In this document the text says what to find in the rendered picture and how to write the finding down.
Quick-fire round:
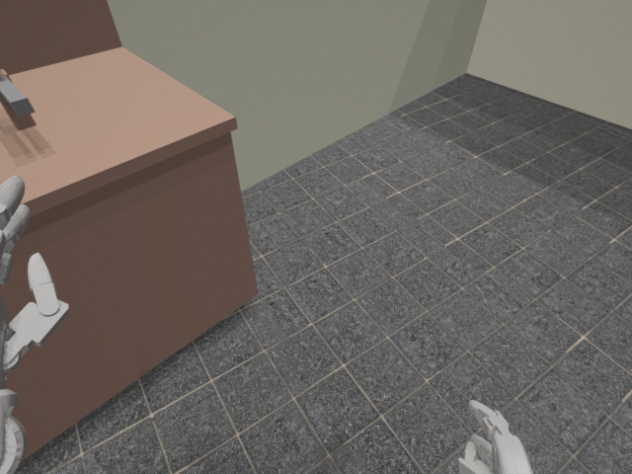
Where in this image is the right robot hand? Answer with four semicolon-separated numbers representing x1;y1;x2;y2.
458;400;533;474

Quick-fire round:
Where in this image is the tap lever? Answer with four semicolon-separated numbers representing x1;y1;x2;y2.
0;75;35;117

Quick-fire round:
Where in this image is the robot left forearm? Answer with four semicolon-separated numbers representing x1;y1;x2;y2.
0;389;28;474

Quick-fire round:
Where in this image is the left robot hand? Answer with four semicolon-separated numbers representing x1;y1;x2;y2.
0;175;69;390

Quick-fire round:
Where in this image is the counter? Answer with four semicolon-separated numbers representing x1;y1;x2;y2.
0;0;259;460

